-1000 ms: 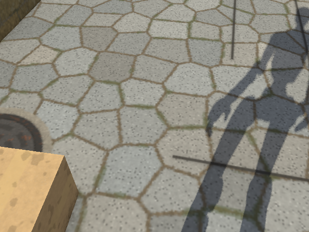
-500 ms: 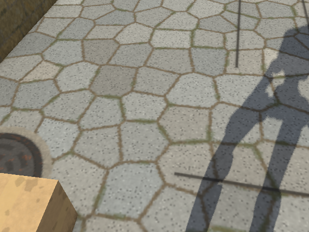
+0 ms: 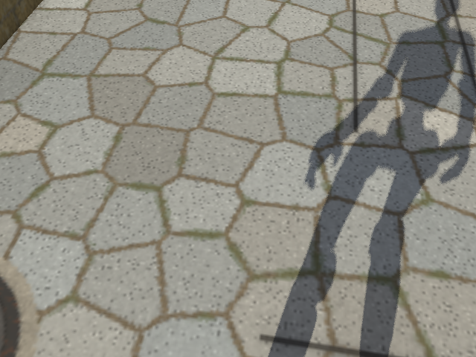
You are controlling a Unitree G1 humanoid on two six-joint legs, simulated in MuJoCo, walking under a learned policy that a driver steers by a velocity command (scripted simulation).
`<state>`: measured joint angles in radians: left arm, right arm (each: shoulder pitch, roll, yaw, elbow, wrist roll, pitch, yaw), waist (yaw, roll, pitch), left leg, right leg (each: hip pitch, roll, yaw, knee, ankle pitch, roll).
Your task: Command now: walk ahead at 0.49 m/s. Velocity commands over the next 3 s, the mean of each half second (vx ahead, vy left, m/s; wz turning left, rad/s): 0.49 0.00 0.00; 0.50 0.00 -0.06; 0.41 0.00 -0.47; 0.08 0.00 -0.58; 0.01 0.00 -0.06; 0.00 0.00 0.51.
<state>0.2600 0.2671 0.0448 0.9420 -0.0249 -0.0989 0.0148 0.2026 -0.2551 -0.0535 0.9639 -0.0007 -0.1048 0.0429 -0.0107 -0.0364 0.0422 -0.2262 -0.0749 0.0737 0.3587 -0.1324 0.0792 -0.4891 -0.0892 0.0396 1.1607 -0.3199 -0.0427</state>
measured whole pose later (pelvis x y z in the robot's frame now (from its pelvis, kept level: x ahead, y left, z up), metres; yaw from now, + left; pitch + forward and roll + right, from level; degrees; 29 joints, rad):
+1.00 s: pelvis +0.57 -0.02 -0.01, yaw -2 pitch +2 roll +0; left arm 0.35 0.26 0.06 0.98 -0.04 -0.08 0.01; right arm 0.08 -0.25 -0.06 0.89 0.00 -0.10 0.02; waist 0.02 -0.03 0.03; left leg -0.40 0.00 0.08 0.53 -0.16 0.05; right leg -0.29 -0.01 0.05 1.10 -0.45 -0.04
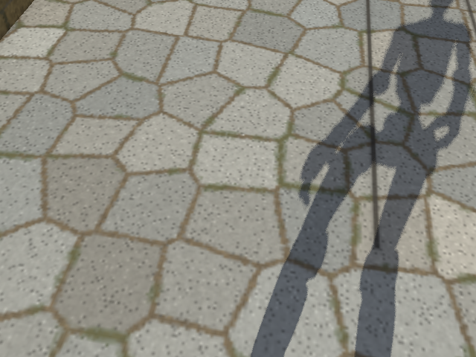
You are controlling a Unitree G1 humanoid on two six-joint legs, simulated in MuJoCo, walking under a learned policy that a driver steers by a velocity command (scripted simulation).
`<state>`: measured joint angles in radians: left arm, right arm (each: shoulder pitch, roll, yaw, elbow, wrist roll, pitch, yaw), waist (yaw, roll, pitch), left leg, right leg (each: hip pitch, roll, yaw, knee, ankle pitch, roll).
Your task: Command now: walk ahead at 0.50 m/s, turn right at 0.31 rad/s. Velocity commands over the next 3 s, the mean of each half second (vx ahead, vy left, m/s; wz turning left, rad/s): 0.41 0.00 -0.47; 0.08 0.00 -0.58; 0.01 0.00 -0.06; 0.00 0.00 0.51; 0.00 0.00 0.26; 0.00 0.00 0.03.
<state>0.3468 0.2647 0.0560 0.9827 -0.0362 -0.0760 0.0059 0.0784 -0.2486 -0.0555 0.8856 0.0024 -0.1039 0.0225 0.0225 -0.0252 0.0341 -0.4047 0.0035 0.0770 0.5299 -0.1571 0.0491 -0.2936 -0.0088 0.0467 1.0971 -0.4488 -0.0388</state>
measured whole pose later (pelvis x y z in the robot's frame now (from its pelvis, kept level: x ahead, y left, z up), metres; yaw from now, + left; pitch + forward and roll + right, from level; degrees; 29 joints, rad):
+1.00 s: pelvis +0.37 -0.04 +0.00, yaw -34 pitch +3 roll +0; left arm 0.16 0.32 0.09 0.67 -0.01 0.04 0.03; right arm 0.13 -0.28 -0.07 0.81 -0.02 -0.04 -0.02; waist 0.01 -0.04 0.01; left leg -0.34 -0.02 -0.07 0.52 -0.22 0.00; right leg -0.42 0.16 0.21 0.72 -0.42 -0.02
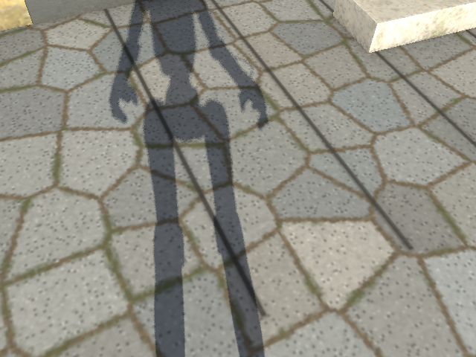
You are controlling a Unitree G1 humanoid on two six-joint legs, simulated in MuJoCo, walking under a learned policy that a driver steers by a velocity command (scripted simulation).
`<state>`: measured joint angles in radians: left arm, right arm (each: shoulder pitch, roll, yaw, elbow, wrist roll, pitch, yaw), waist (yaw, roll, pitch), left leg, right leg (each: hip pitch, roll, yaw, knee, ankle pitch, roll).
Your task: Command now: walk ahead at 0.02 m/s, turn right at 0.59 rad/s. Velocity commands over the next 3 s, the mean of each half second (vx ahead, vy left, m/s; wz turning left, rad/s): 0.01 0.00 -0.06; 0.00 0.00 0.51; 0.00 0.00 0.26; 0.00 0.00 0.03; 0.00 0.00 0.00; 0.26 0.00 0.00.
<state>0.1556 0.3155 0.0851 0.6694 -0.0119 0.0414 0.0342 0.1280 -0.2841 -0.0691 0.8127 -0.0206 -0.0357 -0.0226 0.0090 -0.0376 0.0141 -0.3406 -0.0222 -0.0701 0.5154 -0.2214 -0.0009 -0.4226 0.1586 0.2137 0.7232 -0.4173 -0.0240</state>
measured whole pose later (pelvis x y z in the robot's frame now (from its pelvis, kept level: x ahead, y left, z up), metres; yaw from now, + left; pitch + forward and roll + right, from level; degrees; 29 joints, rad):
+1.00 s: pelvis -0.01 +0.03 +0.01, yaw +19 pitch +2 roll -3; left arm 0.11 0.31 0.09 0.73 0.00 0.01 0.04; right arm 0.19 -0.32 -0.06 0.65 0.01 0.03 -0.03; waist -0.01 -0.01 0.05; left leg -0.28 -0.09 -0.14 0.46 -0.20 0.07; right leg -0.46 0.02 0.11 0.83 -0.34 0.10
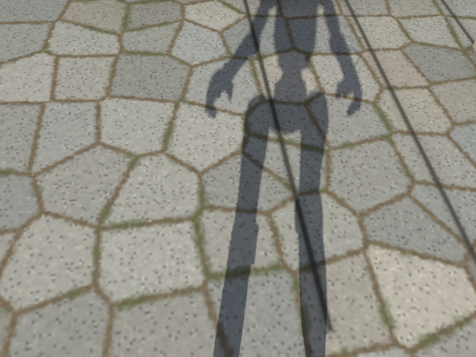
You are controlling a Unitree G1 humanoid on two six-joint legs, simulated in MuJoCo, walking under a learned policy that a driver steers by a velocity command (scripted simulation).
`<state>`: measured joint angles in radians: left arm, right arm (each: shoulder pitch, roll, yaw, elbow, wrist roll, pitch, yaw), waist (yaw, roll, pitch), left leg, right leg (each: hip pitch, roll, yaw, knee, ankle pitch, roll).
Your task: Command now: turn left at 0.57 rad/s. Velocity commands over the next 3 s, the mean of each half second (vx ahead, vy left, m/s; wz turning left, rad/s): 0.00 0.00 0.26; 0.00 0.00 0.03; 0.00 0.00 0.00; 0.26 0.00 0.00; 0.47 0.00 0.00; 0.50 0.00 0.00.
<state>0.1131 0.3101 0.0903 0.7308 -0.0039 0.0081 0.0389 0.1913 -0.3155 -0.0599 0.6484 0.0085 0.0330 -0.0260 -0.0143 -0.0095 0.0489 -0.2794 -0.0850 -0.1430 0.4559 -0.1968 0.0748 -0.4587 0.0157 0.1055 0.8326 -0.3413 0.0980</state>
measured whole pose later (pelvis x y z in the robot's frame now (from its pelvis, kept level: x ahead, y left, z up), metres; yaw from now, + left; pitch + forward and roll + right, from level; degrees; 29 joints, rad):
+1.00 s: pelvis +0.00 +0.00 -0.01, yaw +7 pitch -2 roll +0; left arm 0.20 0.27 0.04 0.95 0.00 0.01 0.04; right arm 0.23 -0.24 -0.01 0.79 -0.01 -0.01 -0.01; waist 0.02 0.00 0.04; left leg -0.17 -0.03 -0.05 0.51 -0.31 0.01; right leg -0.20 -0.04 0.07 0.49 -0.26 0.06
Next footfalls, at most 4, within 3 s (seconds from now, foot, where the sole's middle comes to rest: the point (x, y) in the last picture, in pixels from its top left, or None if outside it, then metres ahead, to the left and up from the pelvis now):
0.18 right None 0.06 -0.15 -0.78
0.48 left None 0.01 0.12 -0.78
2.24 left None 0.41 0.14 -0.78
2.78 right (251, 260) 0.74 -0.06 -0.78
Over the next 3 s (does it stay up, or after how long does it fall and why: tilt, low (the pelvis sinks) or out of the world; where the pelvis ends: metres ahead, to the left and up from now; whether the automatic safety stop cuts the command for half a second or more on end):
stays up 0.67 0.01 0.00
